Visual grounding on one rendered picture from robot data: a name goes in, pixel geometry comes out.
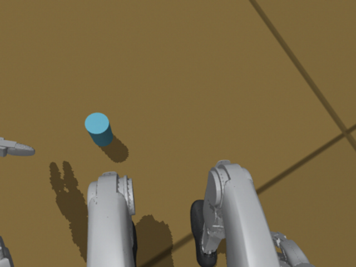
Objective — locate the right robot hand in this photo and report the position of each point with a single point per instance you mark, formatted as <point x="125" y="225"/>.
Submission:
<point x="291" y="255"/>

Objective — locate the right robot foot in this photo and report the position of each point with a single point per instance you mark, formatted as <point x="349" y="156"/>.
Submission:
<point x="197" y="224"/>

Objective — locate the left robot arm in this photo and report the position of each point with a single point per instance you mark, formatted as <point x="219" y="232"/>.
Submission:
<point x="5" y="257"/>

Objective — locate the left robot hand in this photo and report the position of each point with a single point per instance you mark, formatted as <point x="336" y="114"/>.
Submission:
<point x="14" y="148"/>

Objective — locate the can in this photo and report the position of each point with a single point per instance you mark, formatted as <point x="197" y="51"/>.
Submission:
<point x="98" y="126"/>

